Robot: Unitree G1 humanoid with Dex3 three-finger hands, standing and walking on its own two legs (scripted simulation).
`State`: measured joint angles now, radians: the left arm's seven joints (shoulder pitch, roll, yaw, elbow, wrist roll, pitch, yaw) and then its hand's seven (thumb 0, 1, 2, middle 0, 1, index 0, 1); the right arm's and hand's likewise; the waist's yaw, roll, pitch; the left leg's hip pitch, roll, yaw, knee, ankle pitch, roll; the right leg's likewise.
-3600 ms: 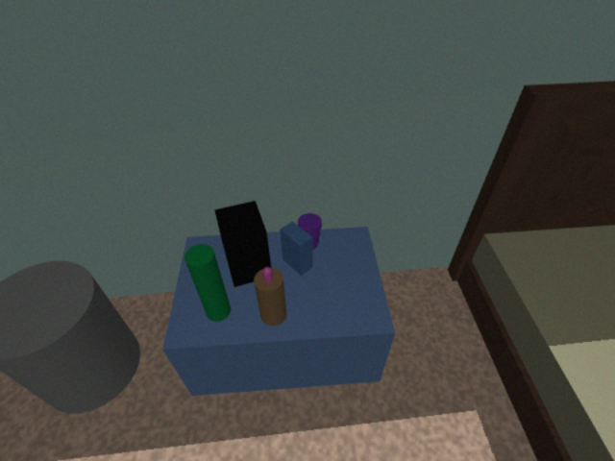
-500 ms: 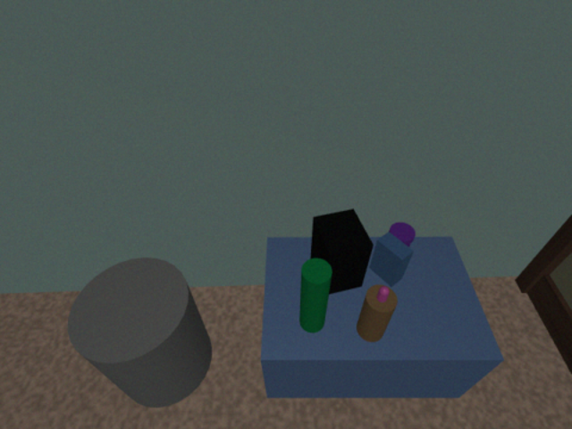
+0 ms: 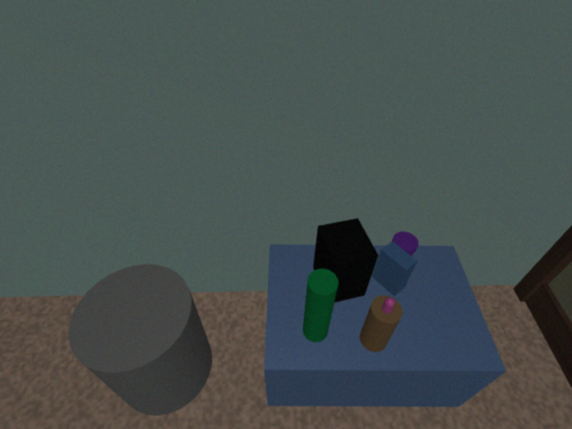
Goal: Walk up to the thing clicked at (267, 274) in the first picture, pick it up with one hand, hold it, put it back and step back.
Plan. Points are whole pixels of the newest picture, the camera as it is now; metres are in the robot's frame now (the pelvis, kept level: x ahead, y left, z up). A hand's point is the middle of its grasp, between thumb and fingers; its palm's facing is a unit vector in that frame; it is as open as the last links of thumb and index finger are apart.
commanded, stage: walk up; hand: right
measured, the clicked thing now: (381, 321) +0.47 -0.22 -0.34
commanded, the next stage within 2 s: stand in 0.76 s
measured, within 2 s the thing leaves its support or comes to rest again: neither
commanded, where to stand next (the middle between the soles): +0.07 -0.03 m, yaw +2 degrees
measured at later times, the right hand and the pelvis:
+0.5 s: hand out of the picture +0.09 -0.26 -0.15, palm faces -0.01 +0.93 -0.36, open 7.4 cm; pelvis +0.01 +0.00 +0.00, yaw +0 degrees
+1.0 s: hand out of the picture +0.09 -0.26 -0.15, palm faces -0.02 +0.94 -0.33, open 7.4 cm; pelvis +0.02 +0.00 +0.00, yaw +0 degrees
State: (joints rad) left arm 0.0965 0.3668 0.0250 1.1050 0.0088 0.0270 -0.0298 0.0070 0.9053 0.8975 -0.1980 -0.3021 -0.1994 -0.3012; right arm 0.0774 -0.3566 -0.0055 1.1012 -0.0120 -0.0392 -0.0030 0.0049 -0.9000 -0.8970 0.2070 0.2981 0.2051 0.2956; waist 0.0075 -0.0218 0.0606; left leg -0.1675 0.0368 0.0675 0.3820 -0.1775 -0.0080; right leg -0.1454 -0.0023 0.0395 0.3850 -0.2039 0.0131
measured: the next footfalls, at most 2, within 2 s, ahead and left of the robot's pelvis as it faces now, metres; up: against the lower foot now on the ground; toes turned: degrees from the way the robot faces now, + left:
none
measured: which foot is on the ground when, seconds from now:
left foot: down 0.00-1.00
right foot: down 0.00-1.00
